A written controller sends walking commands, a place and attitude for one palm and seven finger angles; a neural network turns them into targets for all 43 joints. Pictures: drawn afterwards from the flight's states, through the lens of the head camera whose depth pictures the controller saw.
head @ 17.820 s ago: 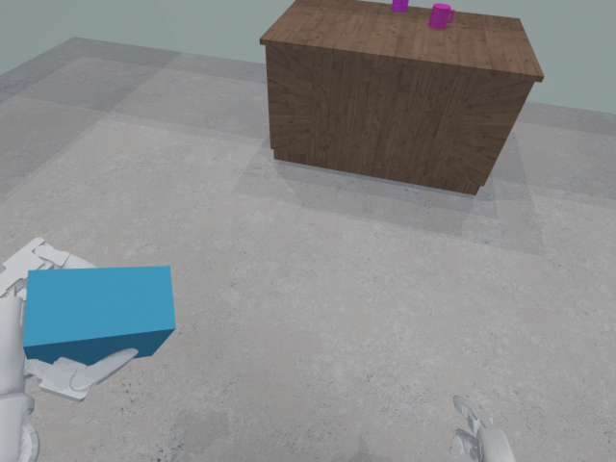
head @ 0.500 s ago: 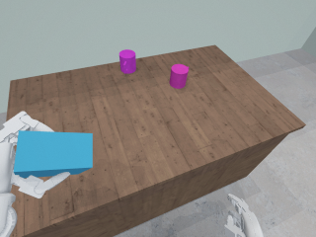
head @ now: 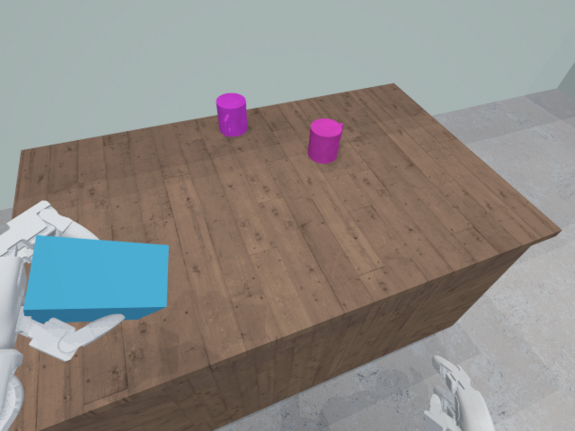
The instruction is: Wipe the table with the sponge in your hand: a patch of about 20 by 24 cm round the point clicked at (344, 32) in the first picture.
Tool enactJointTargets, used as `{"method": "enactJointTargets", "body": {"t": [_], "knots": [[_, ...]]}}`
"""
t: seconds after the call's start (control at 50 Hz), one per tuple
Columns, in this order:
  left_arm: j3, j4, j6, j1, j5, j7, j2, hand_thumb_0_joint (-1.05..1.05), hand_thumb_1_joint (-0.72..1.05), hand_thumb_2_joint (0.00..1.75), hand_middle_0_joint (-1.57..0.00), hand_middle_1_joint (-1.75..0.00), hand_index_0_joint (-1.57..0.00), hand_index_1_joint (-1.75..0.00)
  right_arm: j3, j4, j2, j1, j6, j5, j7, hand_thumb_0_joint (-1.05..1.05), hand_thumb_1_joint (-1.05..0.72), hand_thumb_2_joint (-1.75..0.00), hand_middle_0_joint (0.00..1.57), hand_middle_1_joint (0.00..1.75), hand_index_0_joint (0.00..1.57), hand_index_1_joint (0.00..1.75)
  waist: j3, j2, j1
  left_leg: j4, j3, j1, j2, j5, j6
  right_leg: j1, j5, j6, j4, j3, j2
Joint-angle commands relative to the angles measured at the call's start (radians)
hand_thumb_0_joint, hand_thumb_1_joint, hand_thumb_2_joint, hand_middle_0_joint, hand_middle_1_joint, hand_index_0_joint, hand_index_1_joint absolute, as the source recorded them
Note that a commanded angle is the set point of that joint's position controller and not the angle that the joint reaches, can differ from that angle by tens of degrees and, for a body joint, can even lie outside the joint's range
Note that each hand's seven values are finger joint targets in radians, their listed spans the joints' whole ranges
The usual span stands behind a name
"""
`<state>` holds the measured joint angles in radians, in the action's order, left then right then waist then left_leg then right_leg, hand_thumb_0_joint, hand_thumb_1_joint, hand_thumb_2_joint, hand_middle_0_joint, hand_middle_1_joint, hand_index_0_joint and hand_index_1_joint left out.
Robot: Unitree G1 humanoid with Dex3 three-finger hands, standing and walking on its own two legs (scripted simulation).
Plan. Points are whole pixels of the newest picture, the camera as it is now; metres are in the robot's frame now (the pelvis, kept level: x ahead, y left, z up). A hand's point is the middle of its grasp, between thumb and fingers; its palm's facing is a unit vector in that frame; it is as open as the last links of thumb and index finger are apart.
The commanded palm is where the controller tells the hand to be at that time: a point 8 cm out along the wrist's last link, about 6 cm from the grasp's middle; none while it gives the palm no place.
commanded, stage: come to a stop and stand still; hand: left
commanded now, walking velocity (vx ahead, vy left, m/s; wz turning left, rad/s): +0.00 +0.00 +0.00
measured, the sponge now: (114, 285) +0.23 +0.21 +0.14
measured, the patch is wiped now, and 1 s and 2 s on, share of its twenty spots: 0.00 0.00 0.00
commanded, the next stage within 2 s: look again from close up in 0.48 s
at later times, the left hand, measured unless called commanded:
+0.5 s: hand (49, 280) +0.23 +0.27 +0.15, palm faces +0.34 -0.81 -0.47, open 10.2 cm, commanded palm +0.16 +0.30 +0.18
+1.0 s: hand (75, 302) +0.20 +0.23 +0.16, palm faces +0.34 -0.86 -0.38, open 10.2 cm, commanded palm +0.14 +0.27 +0.18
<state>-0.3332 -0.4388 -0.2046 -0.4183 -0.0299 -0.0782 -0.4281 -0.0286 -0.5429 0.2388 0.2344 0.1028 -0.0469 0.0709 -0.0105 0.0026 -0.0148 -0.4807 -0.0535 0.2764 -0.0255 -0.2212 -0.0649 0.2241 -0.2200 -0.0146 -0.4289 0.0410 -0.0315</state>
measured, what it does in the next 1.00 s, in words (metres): stands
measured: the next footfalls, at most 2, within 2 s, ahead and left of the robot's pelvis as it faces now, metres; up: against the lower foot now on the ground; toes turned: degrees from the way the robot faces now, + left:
none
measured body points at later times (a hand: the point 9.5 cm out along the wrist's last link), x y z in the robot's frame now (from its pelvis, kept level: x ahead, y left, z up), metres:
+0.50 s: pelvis +0.00 +0.02 -0.01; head +0.05 +0.05 +0.44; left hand +0.20 +0.31 +0.18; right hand +0.17 -0.21 -0.08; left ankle +0.02 +0.07 -0.74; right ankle +0.00 -0.11 -0.74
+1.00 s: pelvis -0.02 -0.01 +0.00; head -0.02 +0.00 +0.45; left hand +0.18 +0.28 +0.18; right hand +0.15 -0.24 -0.07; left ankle +0.02 +0.07 -0.74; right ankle +0.00 -0.11 -0.74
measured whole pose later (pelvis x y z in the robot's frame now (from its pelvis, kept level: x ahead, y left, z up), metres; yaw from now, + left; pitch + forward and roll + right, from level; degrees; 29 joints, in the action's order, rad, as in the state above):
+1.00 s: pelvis -0.02 -0.01 +0.00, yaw +0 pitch +0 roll -2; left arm -0.34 -0.43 -0.16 -0.42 -0.04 -0.07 -0.37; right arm -0.05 -0.55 0.22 0.25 0.10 -0.03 0.05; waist 0.01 0.01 0.00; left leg -0.49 -0.05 0.28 0.00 -0.20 -0.05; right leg 0.22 -0.19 -0.04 -0.41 0.05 -0.05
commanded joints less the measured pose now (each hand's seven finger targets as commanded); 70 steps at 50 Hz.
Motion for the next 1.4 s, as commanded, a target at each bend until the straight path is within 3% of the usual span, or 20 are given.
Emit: {"method": "enactJointTargets", "body": {"t": [0.0,0.04,0.08,0.12,0.22,0.26,0.36,0.46,0.54,0.74,0.76,0.78,0.86,1.2,1.22,1.24,1.26,1.32,1.34,1.38], "knots": [[-0.277,0.018,-0.108,0.416,0.002,-0.031,-0.306,0.00,0.10,1.30,-1.20,-1.60,-1.20,-1.60,0.007,0.112,0.103,-0.062,0.087,0.017,-0.004,0.00,-0.90,-0.90,0.20,0.30,0.20,0.30,0.069,0.035,0.004,0.041,0.164,-0.005,0.108,-0.058,0.028,0.122,-0.165,-0.017,0.034,-0.066,0.117],[-0.241,-0.101,-0.116,0.266,-0.023,-0.010,-0.302,0.00,0.10,1.30,-1.20,-1.60,-1.20,-1.60,0.042,0.138,0.152,-0.057,0.091,0.041,-0.040,0.00,-0.90,-0.90,0.20,0.30,0.20,0.30,0.114,0.033,-0.016,-0.021,0.149,-0.049,0.083,-0.053,0.033,0.152,-0.064,-0.059,0.062,-0.162,0.149],[-0.167,-0.159,-0.118,0.103,-0.035,0.001,-0.192,0.00,0.10,1.30,-1.20,-1.60,-1.20,-1.60,0.047,0.137,0.147,-0.023,0.092,0.037,-0.073,0.00,-0.90,-0.90,0.20,0.30,0.20,0.30,0.165,-0.084,-0.027,0.017,0.157,-0.094,0.111,0.008,0.039,0.124,0.017,-0.055,-0.007,-0.127,0.132],[-0.146,-0.229,-0.113,0.014,-0.040,-0.008,-0.155,0.00,0.10,1.30,-1.20,-1.60,-1.20,-1.60,0.051,0.140,0.145,-0.031,0.099,0.030,-0.088,0.00,-0.90,-0.90,0.20,0.30,0.20,0.30,0.153,-0.051,-0.030,0.043,0.157,-0.094,0.119,0.099,0.038,0.083,0.117,-0.041,-0.018,-0.110,0.130],[-0.213,-0.237,-0.094,0.071,-0.015,-0.033,-0.212,0.00,0.10,1.30,-1.20,-1.60,-1.20,-1.60,0.054,0.117,0.144,-0.071,0.079,0.038,-0.067,0.00,-0.90,-0.90,0.20,0.30,0.20,0.30,0.143,-0.017,-0.017,0.095,0.169,-0.119,0.156,0.213,0.078,0.054,0.116,-0.015,-0.048,-0.062,0.110],[-0.261,-0.286,-0.089,0.133,-0.005,-0.040,-0.281,0.00,0.10,1.30,-1.20,-1.60,-1.20,-1.60,0.055,0.119,0.145,-0.094,0.065,0.041,-0.059,0.00,-0.90,-0.90,0.20,0.30,0.20,0.30,0.173,-0.077,-0.014,0.105,0.175,-0.129,0.155,0.220,0.084,0.032,0.095,-0.016,-0.076,-0.064,0.101],[-0.214,-0.378,-0.061,0.110,0.012,-0.038,-0.243,0.00,0.10,1.30,-1.20,-1.60,-1.20,-1.60,0.059,0.131,0.130,-0.086,0.066,0.044,-0.062,0.00,-0.90,-0.90,0.20,0.30,0.20,0.30,0.198,-0.192,-0.019,0.085,0.172,-0.207,0.171,0.363,0.096,0.069,-0.002,-0.016,-0.113,-0.041,0.091],[-0.185,-0.340,-0.028,0.049,0.019,-0.036,-0.187,0.00,0.10,1.30,-1.20,-1.60,-1.20,-1.60,0.063,0.132,0.128,-0.063,0.066,0.040,-0.066,0.00,-0.90,-0.90,0.20,0.30,0.20,0.30,0.191,-0.159,-0.014,0.065,0.170,-0.240,0.187,0.486,0.105,0.094,-0.023,-0.012,-0.102,-0.025,0.084],[-0.169,-0.256,-0.021,0.051,0.000,-0.022,-0.145,0.00,0.10,1.30,-1.20,-1.60,-1.20,-1.60,0.055,0.145,0.119,-0.062,0.044,0.029,-0.053,0.00,-0.90,-0.90,0.20,0.30,0.20,0.30,0.145,-0.050,-0.001,0.063,0.162,-0.139,0.182,0.301,0.089,0.025,0.079,-0.014,-0.007,-0.031,0.099],[-0.122,-0.237,-0.017,0.102,-0.023,-0.009,-0.110,0.00,0.10,1.30,-1.20,-1.60,-1.20,-1.60,0.035,0.152,0.104,-0.092,0.045,0.023,-0.024,0.00,-0.90,-0.90,0.20,0.30,0.20,0.30,0.123,-0.051,0.010,0.093,0.143,-0.082,0.146,0.015,0.050,0.011,0.119,-0.024,0.056,-0.103,0.122],[-0.158,-0.240,-0.015,0.105,-0.017,-0.015,-0.154,0.00,0.10,1.30,-1.20,-1.60,-1.20,-1.60,0.035,0.148,0.109,-0.101,0.046,0.020,-0.021,0.00,-0.90,-0.90,0.20,0.30,0.20,0.30,0.132,-0.053,0.006,0.100,0.148,-0.090,0.146,0.015,0.048,0.013,0.115,-0.024,0.055,-0.110,0.120],[-0.116,-0.236,-0.017,0.106,-0.022,-0.011,-0.100,0.00,0.10,1.30,-1.20,-1.60,-1.20,-1.60,0.029,0.151,0.098,-0.098,0.046,0.023,-0.019,0.00,-0.90,-0.90,0.20,0.30,0.20,0.30,0.131,-0.059,0.009,0.100,0.144,-0.081,0.145,0.004,0.046,0.006,0.110,-0.023,0.058,-0.101,0.121],[-0.154,-0.217,-0.015,0.107,-0.022,-0.016,-0.155,0.00,0.10,1.30,-1.20,-1.60,-1.20,-1.60,0.033,0.147,0.109,-0.100,0.055,0.018,-0.013,0.00,-0.90,-0.90,0.20,0.30,0.20,0.30,0.110,-0.049,0.009,0.092,0.146,-0.070,0.138,-0.037,0.037,0.029,0.082,-0.028,0.100,-0.137,0.130],[-0.108,-0.208,-0.040,0.075,-0.034,-0.010,-0.116,0.00,0.10,1.30,-1.20,-1.60,-1.20,-1.60,0.030,0.143,0.110,-0.087,0.080,0.017,-0.004,0.00,-0.90,-0.90,0.20,0.30,0.20,0.30,0.107,-0.063,0.011,0.110,0.169,-0.066,0.141,-0.046,0.030,0.045,0.039,-0.021,0.108,-0.132,0.125],[-0.673,-0.439,-0.146,1.063,0.122,-0.028,-0.915,0.00,0.10,1.30,-1.20,-1.60,-1.20,-1.60,0.055,0.087,0.128,0.029,0.125,0.081,-0.021,0.00,-0.90,-0.90,0.20,0.30,0.20,0.30,-0.150,0.050,-0.010,0.012,0.031,0.129,0.109,-0.077,0.023,0.180,0.064,0.097,0.215,-0.149,0.102],[-0.246,0.134,-0.105,0.494,0.007,0.014,-0.266,0.00,0.10,1.30,-1.20,-1.60,-1.20,-1.60,0.008,0.064,0.013,-0.079,0.108,0.042,-0.021,0.00,-0.90,-0.90,0.20,0.30,0.20,0.30,0.073,0.003,0.006,-0.005,0.098,-0.035,0.052,0.006,0.026,0.161,-0.130,-0.014,0.151,-0.193,0.158],[-0.150,0.050,-0.087,0.313,-0.017,0.020,-0.111,0.00,0.10,1.30,-1.20,-1.60,-1.20,-1.60,0.070,0.123,0.087,-0.094,0.112,0.027,-0.035,0.00,-0.90,-0.90,0.20,0.30,0.20,0.30,0.123,-0.246,-0.021,0.054,0.073,-0.144,0.064,0.004,0.045,0.114,-0.077,-0.051,0.119,-0.223,0.125],[-0.096,-0.094,-0.126,0.129,-0.031,0.021,-0.102,0.00,0.10,1.30,-1.20,-1.60,-1.20,-1.60,0.064,0.128,0.091,-0.068,0.120,0.019,-0.059,0.00,-0.90,-0.90,0.20,0.30,0.20,0.30,0.081,-0.107,-0.033,0.113,0.087,-0.008,0.079,-0.175,0.037,0.000,-0.165,-0.009,0.130,-0.203,0.116],[-0.101,-0.119,-0.130,0.081,-0.029,0.014,-0.113,0.00,0.10,1.30,-1.20,-1.60,-1.20,-1.60,0.062,0.132,0.088,-0.074,0.124,0.020,-0.063,0.00,-0.90,-0.90,0.20,0.30,0.20,0.30,0.070,-0.009,-0.038,0.118,0.096,0.005,0.076,-0.198,0.035,0.005,-0.209,-0.009,0.145,-0.199,0.113],[-0.107,-0.135,-0.129,0.051,-0.027,0.006,-0.112,0.00,0.10,1.30,-1.20,-1.60,-1.20,-1.60,0.056,0.130,0.088,-0.086,0.127,0.021,-0.063,0.00,-0.90,-0.90,0.20,0.30,0.20,0.30,0.064,0.053,-0.033,0.152,0.118,-0.001,0.088,-0.212,0.036,0.019,-0.200,-0.018,0.135,-0.157,0.095]]}}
